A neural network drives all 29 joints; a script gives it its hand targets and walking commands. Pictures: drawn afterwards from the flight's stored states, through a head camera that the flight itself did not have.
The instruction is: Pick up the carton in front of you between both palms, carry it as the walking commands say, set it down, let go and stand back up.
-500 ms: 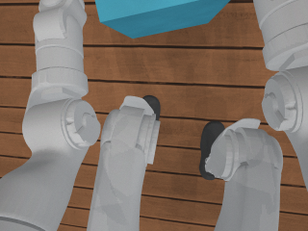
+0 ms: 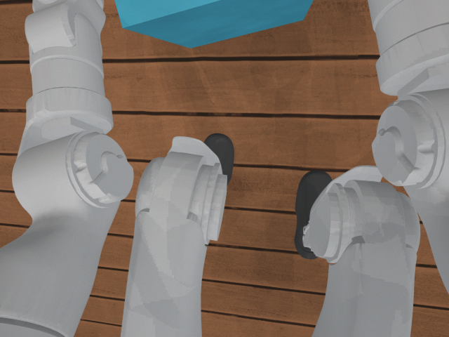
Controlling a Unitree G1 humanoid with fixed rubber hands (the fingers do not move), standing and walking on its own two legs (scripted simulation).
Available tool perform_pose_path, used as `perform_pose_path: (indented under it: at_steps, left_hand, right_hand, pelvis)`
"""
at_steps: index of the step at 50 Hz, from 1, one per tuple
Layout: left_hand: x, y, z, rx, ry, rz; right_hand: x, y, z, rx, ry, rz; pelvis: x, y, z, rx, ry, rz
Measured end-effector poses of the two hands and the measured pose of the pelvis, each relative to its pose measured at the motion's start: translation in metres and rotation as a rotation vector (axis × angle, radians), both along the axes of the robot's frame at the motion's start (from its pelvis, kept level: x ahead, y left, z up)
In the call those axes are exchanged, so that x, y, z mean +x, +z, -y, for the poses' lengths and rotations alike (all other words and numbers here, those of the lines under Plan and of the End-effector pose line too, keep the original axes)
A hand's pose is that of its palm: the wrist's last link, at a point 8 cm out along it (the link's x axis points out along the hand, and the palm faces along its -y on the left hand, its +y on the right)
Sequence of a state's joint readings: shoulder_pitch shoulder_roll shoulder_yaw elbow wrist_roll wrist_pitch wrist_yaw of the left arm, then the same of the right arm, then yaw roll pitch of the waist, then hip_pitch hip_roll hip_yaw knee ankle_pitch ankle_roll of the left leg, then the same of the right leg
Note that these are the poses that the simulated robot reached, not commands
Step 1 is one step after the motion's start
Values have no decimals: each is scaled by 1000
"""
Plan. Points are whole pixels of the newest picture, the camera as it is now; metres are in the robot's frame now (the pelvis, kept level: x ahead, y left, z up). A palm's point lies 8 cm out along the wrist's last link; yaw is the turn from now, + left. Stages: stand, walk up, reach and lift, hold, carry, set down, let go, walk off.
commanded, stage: set down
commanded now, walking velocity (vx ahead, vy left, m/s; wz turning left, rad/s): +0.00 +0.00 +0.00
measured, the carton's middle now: out of the picture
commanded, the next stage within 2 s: let go in 1.50 s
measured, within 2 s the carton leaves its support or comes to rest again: neither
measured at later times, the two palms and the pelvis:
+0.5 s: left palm out of the picture +0.51 +0.29 -0.17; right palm out of the picture +0.62 -0.08 -0.17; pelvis +0.00 +0.01 +0.00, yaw -1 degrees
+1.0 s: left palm out of the picture +0.52 +0.30 -0.01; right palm out of the picture +0.63 -0.07 +0.00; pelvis +0.00 +0.01 +0.09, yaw +0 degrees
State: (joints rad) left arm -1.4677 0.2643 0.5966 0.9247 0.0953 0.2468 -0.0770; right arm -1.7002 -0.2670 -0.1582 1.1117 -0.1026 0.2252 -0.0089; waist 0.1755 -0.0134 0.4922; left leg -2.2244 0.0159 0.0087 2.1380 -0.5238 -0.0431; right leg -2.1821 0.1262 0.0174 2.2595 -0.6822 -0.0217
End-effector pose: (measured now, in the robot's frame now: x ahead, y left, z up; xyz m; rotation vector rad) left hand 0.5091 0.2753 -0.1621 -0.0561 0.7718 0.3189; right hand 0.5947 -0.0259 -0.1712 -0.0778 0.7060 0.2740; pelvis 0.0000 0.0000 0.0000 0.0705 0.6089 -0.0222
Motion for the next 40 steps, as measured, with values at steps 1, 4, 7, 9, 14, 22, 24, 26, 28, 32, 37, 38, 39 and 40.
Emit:
perform_pose_path:
  at_steps: [1,4,7,9,14,22,24,26,28,32,37,38,39,40]
  left_hand:
    - [0,0,0,-1,0,1]
    - [0,0,0,-3,0,2]
    - [-1,-1,0,-4,6,4]
    - [-2,-3,0,-2,13,4]
    - [-9,-18,3,13,36,-31]
    - [0,-21,-8,46,86,-7]
    - [2,-16,-13,48,91,12]
    - [3,-9,-18,49,98,32]
    - [4,1,-22,49,105,56]
    - [8,32,-27,44,116,114]
    - [10,75,-28,31,121,129]
    - [10,83,-27,30,121,126]
    - [9,90,-26,30,121,124]
    - [9,97,-26,30,121,122]
  right_hand:
    - [0,0,0,2,2,1]
    - [0,-1,1,3,10,4]
    - [1,-1,1,-2,21,11]
    - [1,-2,2,-14,28,16]
    - [-2,-15,15,-86,19,6]
    - [15,-10,59,-148,-57,30]
    - [20,-2,57,-141,-53,45]
    - [24,6,51,-131,-45,64]
    - [27,16,42,-123,-36,84]
    - [31,43,25,-127,-27,121]
    - [34,85,23,-149,-49,105]
    - [35,93,24,-151,-54,97]
    - [35,101,26,-151,-57,91]
    - [36,109,27,-151,-60,86]
  pelvis:
    - [0,0,0,1,0,2]
    - [0,-1,1,3,1,8]
    - [0,-1,2,4,2,17]
    - [-1,-2,3,5,3,24]
    - [1,-2,0,6,3,17]
    - [2,1,-10,-9,-1,-1]
    - [2,2,-11,-12,-4,-7]
    - [1,3,-13,-14,-3,-11]
    - [0,5,-14,-16,2,-14]
    - [-2,15,-14,-24,22,-23]
    - [-3,36,-13,-40,43,-52]
    - [-3,41,-13,-43,45,-61]
    - [-3,46,-13,-45,47,-71]
    - [-3,50,-13,-47,49,-81]
